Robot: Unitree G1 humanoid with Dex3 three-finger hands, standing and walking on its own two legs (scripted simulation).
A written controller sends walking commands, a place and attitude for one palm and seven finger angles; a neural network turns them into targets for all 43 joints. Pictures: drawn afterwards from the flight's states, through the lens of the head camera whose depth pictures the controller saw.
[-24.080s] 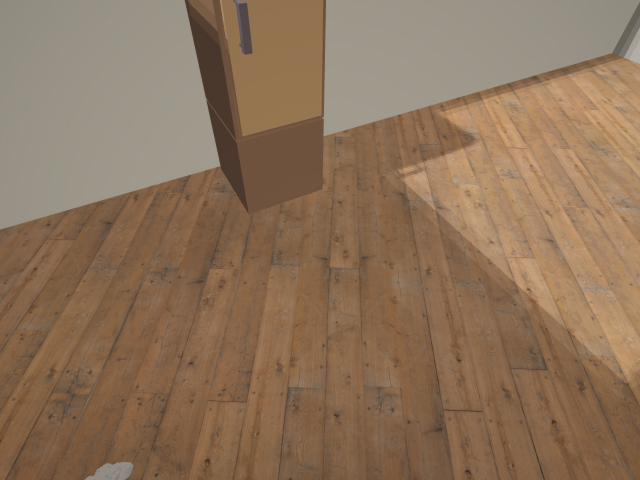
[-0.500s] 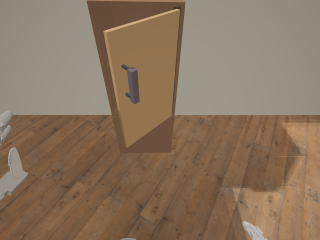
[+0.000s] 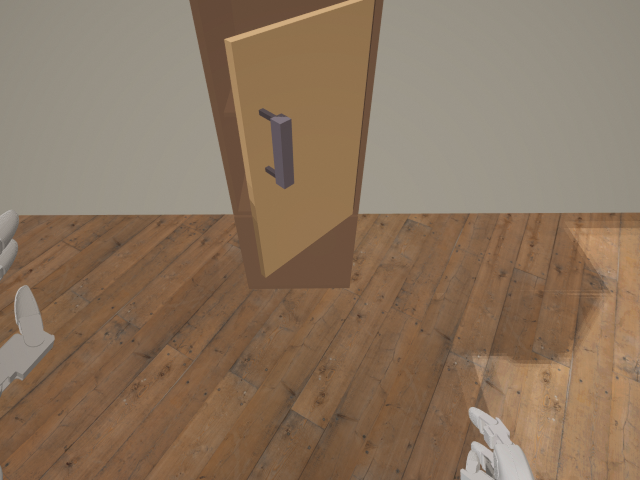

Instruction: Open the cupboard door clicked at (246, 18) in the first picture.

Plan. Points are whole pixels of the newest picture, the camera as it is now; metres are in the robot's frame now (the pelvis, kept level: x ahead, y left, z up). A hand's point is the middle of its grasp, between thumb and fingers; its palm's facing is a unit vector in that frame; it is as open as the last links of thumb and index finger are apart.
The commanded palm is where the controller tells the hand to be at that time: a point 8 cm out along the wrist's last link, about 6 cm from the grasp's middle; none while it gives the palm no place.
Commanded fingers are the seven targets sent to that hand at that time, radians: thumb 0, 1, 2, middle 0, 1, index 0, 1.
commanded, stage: stop stepping back and stand still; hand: left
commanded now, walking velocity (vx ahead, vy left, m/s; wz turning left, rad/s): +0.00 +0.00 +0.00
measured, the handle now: (275, 148) +0.67 +0.13 +0.05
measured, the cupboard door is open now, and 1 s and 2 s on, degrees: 44 44 44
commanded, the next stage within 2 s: let the arm hang, fingers relaxed in 0.28 s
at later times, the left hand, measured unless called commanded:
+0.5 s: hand (93, 413) +0.19 +0.28 +0.01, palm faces +0.16 -0.86 -0.49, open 7.4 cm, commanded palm none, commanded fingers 0.00 0.90 0.90 -0.20 -0.30 -0.20 -0.30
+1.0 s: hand out of the picture -0.02 +0.23 -0.16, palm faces +0.04 -0.95 -0.31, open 7.3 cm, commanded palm none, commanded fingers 0.00 0.90 0.90 -0.20 -0.30 -0.20 -0.30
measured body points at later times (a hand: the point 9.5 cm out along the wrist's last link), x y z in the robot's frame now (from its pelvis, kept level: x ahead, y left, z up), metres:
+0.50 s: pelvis -0.02 +0.02 -0.01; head -0.01 -0.01 +0.44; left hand +0.18 +0.32 +0.04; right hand +0.14 -0.23 -0.12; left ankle -0.01 +0.12 -0.74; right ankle +0.05 -0.10 -0.73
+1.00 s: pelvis -0.02 +0.00 +0.00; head -0.01 -0.01 +0.45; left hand -0.02 +0.28 -0.14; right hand -0.04 -0.25 -0.15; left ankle -0.01 +0.12 -0.74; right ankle +0.05 -0.10 -0.74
